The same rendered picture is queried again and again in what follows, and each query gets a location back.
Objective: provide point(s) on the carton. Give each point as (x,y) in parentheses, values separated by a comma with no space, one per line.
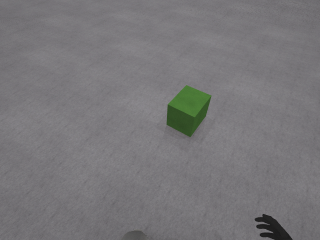
(187,110)

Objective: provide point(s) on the right robot hand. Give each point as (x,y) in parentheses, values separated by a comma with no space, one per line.
(279,232)

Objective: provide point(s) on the left robot thigh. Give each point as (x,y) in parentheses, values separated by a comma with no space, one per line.
(135,235)

